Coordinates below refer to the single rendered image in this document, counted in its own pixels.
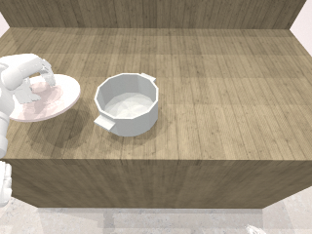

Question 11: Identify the right robot hand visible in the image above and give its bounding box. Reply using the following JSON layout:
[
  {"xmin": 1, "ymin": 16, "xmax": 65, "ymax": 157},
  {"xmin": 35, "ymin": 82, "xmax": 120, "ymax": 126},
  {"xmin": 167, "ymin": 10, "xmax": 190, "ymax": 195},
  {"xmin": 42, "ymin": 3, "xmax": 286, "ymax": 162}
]
[{"xmin": 245, "ymin": 224, "xmax": 266, "ymax": 234}]

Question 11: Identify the left robot forearm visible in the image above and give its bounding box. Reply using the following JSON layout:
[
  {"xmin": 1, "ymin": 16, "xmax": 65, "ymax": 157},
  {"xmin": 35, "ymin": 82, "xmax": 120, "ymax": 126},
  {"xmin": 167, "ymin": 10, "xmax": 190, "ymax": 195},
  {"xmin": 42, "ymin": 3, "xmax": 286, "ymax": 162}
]
[{"xmin": 0, "ymin": 60, "xmax": 23, "ymax": 159}]

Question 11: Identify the left robot hand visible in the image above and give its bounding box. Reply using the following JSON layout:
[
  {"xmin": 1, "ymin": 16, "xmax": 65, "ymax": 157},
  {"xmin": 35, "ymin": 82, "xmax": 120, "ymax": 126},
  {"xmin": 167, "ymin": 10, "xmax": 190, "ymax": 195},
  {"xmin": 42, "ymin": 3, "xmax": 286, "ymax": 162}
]
[{"xmin": 0, "ymin": 54, "xmax": 56, "ymax": 104}]

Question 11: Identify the table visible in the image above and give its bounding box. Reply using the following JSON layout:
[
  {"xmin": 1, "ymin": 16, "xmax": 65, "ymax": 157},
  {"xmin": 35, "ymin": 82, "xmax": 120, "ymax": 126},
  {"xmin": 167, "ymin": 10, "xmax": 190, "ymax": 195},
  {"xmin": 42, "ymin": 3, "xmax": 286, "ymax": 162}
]
[{"xmin": 0, "ymin": 0, "xmax": 312, "ymax": 209}]

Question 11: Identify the knob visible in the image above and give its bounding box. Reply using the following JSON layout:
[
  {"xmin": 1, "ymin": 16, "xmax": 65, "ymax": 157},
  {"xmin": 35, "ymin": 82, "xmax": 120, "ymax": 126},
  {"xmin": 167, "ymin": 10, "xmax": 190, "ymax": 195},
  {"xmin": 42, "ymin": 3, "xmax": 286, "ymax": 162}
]
[{"xmin": 29, "ymin": 81, "xmax": 51, "ymax": 97}]

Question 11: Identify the pot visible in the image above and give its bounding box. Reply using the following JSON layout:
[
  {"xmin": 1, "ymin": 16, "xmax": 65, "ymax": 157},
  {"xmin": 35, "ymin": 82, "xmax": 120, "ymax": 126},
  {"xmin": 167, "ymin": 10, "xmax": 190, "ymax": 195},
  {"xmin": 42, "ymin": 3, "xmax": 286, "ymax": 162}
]
[{"xmin": 94, "ymin": 73, "xmax": 159, "ymax": 137}]

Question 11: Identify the left robot upper arm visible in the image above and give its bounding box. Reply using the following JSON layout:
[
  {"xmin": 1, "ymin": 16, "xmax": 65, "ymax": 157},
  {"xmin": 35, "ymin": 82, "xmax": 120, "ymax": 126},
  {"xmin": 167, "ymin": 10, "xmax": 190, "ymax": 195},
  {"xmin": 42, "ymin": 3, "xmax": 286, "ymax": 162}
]
[{"xmin": 0, "ymin": 161, "xmax": 13, "ymax": 208}]

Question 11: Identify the lid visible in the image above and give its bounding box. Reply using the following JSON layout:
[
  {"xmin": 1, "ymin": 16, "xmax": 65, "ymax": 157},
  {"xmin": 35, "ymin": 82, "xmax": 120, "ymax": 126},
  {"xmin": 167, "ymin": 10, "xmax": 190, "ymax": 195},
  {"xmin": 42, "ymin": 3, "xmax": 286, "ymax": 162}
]
[{"xmin": 9, "ymin": 74, "xmax": 81, "ymax": 123}]

